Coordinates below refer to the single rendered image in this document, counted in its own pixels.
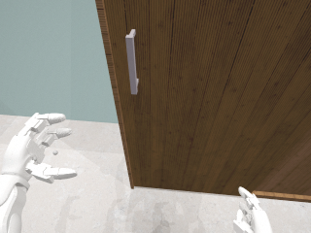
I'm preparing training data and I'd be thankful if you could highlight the wardrobe door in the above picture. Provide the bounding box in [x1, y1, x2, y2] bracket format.
[103, 0, 311, 196]
[254, 128, 311, 196]

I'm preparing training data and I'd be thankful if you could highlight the left robot forearm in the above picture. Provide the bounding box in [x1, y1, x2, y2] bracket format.
[0, 174, 30, 233]

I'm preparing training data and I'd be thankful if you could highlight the robot left hand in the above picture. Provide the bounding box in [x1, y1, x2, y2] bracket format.
[1, 113, 78, 184]

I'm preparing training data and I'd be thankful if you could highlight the robot right hand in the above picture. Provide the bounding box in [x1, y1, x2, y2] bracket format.
[233, 186, 273, 233]

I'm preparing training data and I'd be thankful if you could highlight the handle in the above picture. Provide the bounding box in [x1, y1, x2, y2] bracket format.
[125, 29, 139, 95]

